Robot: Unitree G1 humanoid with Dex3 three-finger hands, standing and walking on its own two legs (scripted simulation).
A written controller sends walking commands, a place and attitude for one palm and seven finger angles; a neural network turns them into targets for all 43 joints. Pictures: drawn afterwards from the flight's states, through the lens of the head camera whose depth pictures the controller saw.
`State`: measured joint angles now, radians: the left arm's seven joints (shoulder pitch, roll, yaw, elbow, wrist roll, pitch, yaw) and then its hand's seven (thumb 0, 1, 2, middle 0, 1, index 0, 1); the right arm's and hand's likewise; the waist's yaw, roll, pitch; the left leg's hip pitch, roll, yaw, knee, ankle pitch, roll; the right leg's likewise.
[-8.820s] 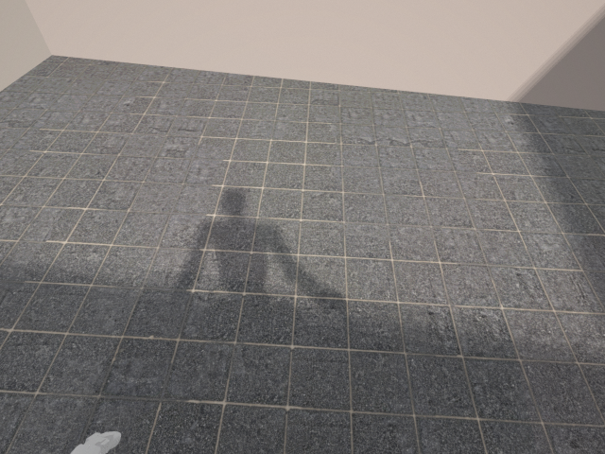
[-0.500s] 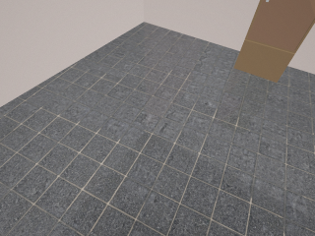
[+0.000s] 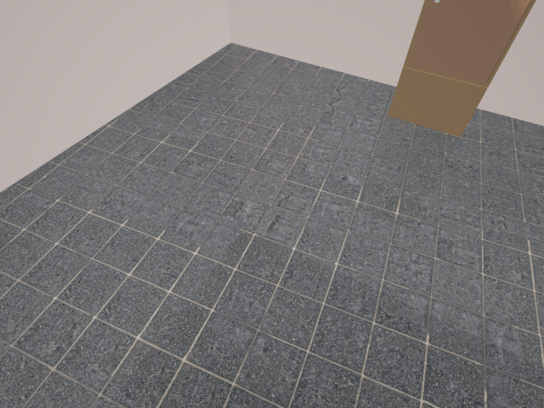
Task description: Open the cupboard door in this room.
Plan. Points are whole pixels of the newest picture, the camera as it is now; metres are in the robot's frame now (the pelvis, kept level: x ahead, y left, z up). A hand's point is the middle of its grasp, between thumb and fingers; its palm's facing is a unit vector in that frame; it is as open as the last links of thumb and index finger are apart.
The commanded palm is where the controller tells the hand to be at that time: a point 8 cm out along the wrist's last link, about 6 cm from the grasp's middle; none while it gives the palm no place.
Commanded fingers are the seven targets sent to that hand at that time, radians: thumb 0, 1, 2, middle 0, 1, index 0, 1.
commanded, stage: stand and wait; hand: left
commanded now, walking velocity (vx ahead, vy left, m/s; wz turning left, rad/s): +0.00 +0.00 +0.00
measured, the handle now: out of the picture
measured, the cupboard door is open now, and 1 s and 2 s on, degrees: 0 0 0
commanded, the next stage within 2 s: turn or walk to find it in 0.20 s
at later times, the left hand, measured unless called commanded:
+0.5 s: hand out of the picture +0.08 +0.23 -0.16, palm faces +0.07 -0.95 -0.32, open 7.4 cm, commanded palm none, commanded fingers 0.00 0.90 0.90 -0.20 -0.30 -0.20 -0.30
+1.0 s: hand out of the picture +0.01 +0.21 -0.20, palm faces +0.21 -0.95 -0.22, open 7.4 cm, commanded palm none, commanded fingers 0.00 0.90 0.90 -0.20 -0.30 -0.20 -0.30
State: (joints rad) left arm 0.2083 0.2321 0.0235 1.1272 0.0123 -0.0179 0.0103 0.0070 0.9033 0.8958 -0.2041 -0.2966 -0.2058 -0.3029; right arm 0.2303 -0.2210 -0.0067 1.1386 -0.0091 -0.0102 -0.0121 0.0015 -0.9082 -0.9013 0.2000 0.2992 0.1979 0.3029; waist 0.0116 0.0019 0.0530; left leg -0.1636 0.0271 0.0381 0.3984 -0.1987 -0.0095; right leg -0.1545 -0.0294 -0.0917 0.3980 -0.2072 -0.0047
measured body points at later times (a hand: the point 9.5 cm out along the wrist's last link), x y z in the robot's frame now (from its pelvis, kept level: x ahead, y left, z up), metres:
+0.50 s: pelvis +0.01 -0.01 +0.00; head +0.03 -0.01 +0.44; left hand +0.08 +0.28 -0.14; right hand +0.10 -0.28 -0.15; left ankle +0.01 +0.12 -0.74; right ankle +0.01 -0.11 -0.74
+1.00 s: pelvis +0.00 +0.01 -0.02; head +0.04 +0.04 +0.43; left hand +0.00 +0.26 -0.18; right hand +0.07 -0.24 -0.16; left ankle +0.01 +0.11 -0.74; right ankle -0.02 -0.12 -0.70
